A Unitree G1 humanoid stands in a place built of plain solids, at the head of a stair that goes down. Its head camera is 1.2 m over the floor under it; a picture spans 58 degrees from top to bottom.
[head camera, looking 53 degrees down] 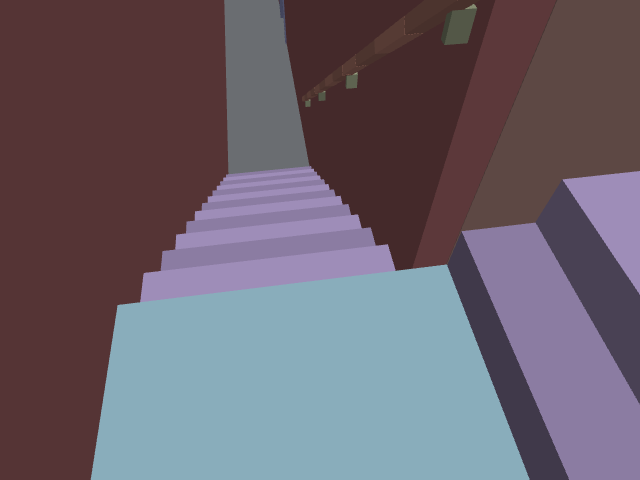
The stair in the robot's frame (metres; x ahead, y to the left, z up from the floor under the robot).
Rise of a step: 0.18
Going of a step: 0.24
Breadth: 0.95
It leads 8 degrees to the left of straight ahead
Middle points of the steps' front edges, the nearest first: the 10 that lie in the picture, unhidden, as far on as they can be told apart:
0.72 0.16 0.00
0.95 0.20 -0.18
1.18 0.23 -0.36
1.42 0.27 -0.54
1.65 0.30 -0.72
1.88 0.33 -0.90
2.11 0.37 -1.08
2.35 0.40 -1.27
2.58 0.43 -1.45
2.81 0.47 -1.63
